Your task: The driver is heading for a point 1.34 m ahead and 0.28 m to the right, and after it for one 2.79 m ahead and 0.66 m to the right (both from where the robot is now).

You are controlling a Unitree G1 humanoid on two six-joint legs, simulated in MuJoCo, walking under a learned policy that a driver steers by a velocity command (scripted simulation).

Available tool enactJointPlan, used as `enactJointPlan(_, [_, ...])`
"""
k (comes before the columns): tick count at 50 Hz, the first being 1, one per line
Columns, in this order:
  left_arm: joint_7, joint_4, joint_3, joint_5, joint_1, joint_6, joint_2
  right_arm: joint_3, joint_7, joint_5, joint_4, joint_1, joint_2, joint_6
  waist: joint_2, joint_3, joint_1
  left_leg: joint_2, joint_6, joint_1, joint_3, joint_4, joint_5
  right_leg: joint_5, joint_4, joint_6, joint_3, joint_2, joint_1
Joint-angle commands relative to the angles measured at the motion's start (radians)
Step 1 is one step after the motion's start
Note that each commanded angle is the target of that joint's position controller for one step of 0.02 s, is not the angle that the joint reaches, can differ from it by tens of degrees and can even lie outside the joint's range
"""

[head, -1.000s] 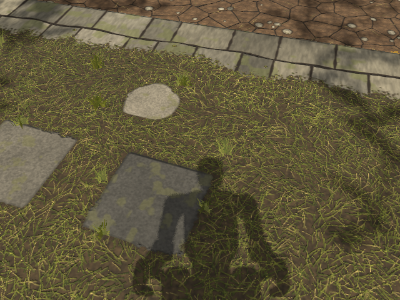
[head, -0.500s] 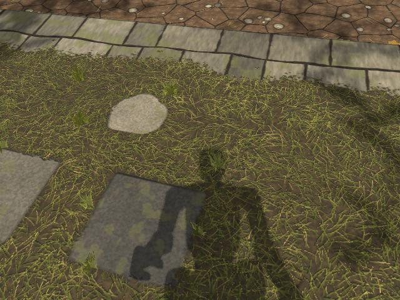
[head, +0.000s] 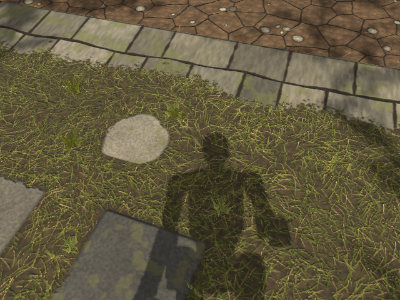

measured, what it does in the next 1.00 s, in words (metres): walks ahead: right foot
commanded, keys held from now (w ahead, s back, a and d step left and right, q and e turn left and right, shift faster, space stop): w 0.88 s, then no key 0.08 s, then s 0.04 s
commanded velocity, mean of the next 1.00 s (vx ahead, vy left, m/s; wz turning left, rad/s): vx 0.48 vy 0.00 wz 0.00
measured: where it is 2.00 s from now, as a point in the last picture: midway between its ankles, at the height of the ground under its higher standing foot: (222, 252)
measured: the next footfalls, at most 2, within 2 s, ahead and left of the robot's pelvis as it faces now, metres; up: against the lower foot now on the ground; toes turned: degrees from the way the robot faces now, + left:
right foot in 0.52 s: +0.45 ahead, -0.12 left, +0.00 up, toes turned -3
left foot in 1.04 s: +0.73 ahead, +0.05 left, +0.00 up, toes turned +5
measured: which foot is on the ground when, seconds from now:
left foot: down 0.00-0.54, up 0.56-1.00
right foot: up 0.00-0.50, down 0.52-1.00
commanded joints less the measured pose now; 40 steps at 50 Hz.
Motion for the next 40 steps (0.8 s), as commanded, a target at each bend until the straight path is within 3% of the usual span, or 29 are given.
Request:
enactJointPlan(1, [-0.008, -0.105, 0.035, 0.01, -0.034, -0.013, 0.149, -0.054, 0.002, 0.031, 0.052, 0.246, -0.158, 0.005, 0.046, -0.11, -0.085, 0.421, 0.215, 0.51, -0.689, -0.368, -0.356, 0.121, 0.473, -0.025, 0.073, -0.083, -0.607])
enactJointPlan(2, [-0.013, -0.113, 0.037, 0.015, -0.087, -0.015, 0.145, -0.043, 0.007, 0.028, 0.051, 0.201, -0.104, -0.004, -0.003, -0.03, -0.066, 0.379, 0.183, 0.381, -0.601, -0.412, -0.277, 0.164, 0.417, -0.026, 0.063, -0.111, -0.576])
enactJointPlan(4, [-0.023, -0.105, 0.033, 0.027, -0.073, 0.005, 0.104, -0.024, 0.001, 0.02, 0.081, 0.214, -0.056, -0.024, -0.013, -0.008, -0.005, 0.306, 0.124, 0.246, -0.447, -0.442, -0.087, 0.189, 0.323, -0.005, 0.064, -0.154, -0.472])
enactJointPlan(5, [-0.029, -0.099, 0.029, 0.028, -0.064, 0.015, 0.076, -0.021, -0.001, 0.02, 0.099, 0.237, -0.054, -0.034, -0.003, -0.012, 0.007, 0.29, 0.115, 0.222, -0.397, -0.453, -0.023, 0.193, 0.291, 0.007, 0.055, -0.161, -0.447])
enactJointPlan(7, [-0.036, -0.113, 0.029, 0.029, -0.101, 0.027, 0.065, -0.024, -0.001, 0.024, 0.127, 0.286, -0.079, -0.049, 0.013, -0.003, 0.012, 0.268, 0.11, 0.208, -0.326, -0.472, 0.056, 0.226, 0.231, 0.025, 0.029, -0.178, -0.474])
enactJointPlan(11, [-0.041, -0.178, 0.031, 0.023, -0.304, 0.036, 0.084, -0.022, 0.0, 0.027, 0.154, 0.364, -0.097, -0.047, 0.027, 0.038, -0.029, 0.233, 0.074, 0.264, -0.251, -0.505, 0.128, 0.391, 0.053, 0.056, -0.017, -0.21, -0.617])
enactJointPlan(15, [-0.044, -0.218, 0.022, 0.012, -0.451, 0.034, 0.069, -0.014, -0.005, 0.027, 0.178, 0.447, -0.095, -0.046, 0.047, 0.03, -0.078, 0.217, 0.03, 0.355, -0.205, -0.479, 0.255, 0.503, -0.139, 0.068, -0.054, -0.183, -0.623])
enactJointPlan(20, [-0.042, -0.26, 0.019, 0.011, -0.581, 0.027, 0.075, -0.01, -0.019, 0.01, 0.208, 0.518, -0.102, -0.038, 0.063, 0.037, -0.115, 0.262, 0.05, 0.533, -0.204, -0.409, 0.397, 0.451, -0.276, 0.048, -0.074, -0.143, -0.642])
enactJointPlan(23, [-0.038, -0.261, 0.027, 0.011, -0.545, 0.014, 0.091, -0.015, -0.029, 0.004, 0.215, 0.486, -0.122, -0.035, 0.074, 0.023, -0.07, 0.29, 0.041, 0.578, -0.189, -0.315, 0.607, 0.336, -0.351, 0.003, -0.083, -0.105, -0.535])
enactJointPlan(24, [-0.031, -0.236, 0.036, 0.012, -0.465, 0.008, 0.104, -0.017, -0.031, 0.005, 0.215, 0.468, -0.131, -0.035, 0.082, -0.017, -0.033, 0.286, 0.027, 0.568, -0.176, -0.229, 0.743, 0.301, -0.377, -0.016, -0.094, -0.072, -0.42])
enactJointPlan(25, [-0.022, -0.184, 0.048, 0.015, -0.313, 0.0, 0.122, -0.018, -0.029, 0.01, 0.215, 0.45, -0.138, -0.032, 0.066, -0.091, 0.033, 0.26, 0.01, 0.538, -0.15, -0.069, 0.799, 0.329, -0.441, -0.041, -0.108, -0.041, -0.241])
enactJointPlan(26, [-0.01, -0.129, 0.068, 0.033, -0.133, -0.011, 0.17, -0.013, -0.026, 0.018, 0.202, 0.434, -0.128, -0.034, 0.043, -0.193, 0.102, 0.225, -0.008, 0.376, -0.126, 0.145, 0.628, 0.336, -0.446, -0.081, -0.029, -0.116, 0.025])
enactJointPlan(27, [0.0, -0.112, 0.096, 0.06, 0.012, -0.014, 0.275, 0.007, -0.017, 0.05, 0.159, 0.478, -0.045, -0.037, -0.129, -0.346, 0.112, 0.112, -0.053, 0.058, -0.055, 0.511, 0.158, 0.222, -0.472, -0.174, 0.365, -0.413, 0.329])
enactJointPlan(28, [-0.015, -0.104, 0.1, 0.029, -0.005, 0.002, 0.27, -0.011, -0.017, 0.048, 0.178, 0.529, -0.078, -0.036, -0.192, -0.409, 0.083, -0.003, -0.055, -0.123, -0.125, 0.73, -0.377, 0.241, -0.601, -0.258, 0.69, -0.523, 0.375])
enactJointPlan(29, [-0.022, -0.112, 0.09, 0.004, -0.113, 0.007, 0.22, -0.025, -0.018, 0.027, 0.162, 0.447, -0.121, -0.032, -0.09, -0.24, 0.037, 0.071, -0.045, -0.196, -0.18, 0.757, -0.292, 0.198, -0.626, -0.227, 0.551, -0.472, 0.235])
enactJointPlan(30, [-0.026, -0.125, 0.075, -0.002, -0.197, 0.001, 0.159, -0.022, -0.012, 0.02, 0.14, 0.371, -0.1, -0.036, -0.047, -0.127, 0.016, 0.106, -0.046, -0.195, -0.176, 0.711, -0.213, 0.241, -0.668, -0.202, 0.425, -0.432, 0.085])
enactJointPlan(31, [-0.027, -0.123, 0.064, 0.003, -0.237, -0.006, 0.118, -0.022, -0.009, 0.018, 0.135, 0.342, -0.077, -0.033, -0.028, -0.065, -0.017, 0.139, -0.049, -0.157, -0.17, 0.646, -0.169, 0.303, -0.705, -0.161, 0.331, -0.38, -0.023])
enactJointPlan(33, [-0.021, -0.09, 0.047, 0.004, -0.22, -0.019, 0.071, -0.019, 0.005, -0.006, 0.14, 0.359, -0.043, -0.006, -0.053, -0.041, -0.062, 0.162, -0.07, -0.076, -0.161, 0.574, -0.139, 0.412, -0.738, -0.119, 0.213, -0.315, -0.127])
enactJointPlan(35, [-0.019, -0.059, 0.05, 0.0, -0.16, -0.034, 0.09, -0.021, 0.015, -0.008, 0.132, 0.346, -0.034, 0.009, -0.054, -0.042, -0.075, 0.162, -0.083, -0.085, -0.139, 0.545, -0.112, 0.516, -0.751, -0.122, 0.161, -0.297, -0.136])
enactJointPlan(37, [-0.018, -0.042, 0.053, -0.001, -0.123, -0.038, 0.114, -0.023, 0.02, -0.007, 0.102, 0.265, -0.04, 0.018, -0.056, -0.016, -0.071, 0.177, -0.098, -0.151, -0.12, 0.489, -0.045, 0.532, -0.777, -0.122, 0.122, -0.283, -0.133])
enactJointPlan(40, [-0.018, -0.024, 0.045, -0.001, -0.065, -0.035, 0.107, -0.02, 0.021, 0.0, 0.051, 0.117, -0.048, 0.02, -0.058, 0.017, -0.041, 0.185, -0.117, -0.221, -0.093, 0.345, 0.063, 0.585, -0.794, -0.11, 0.085, -0.26, -0.103])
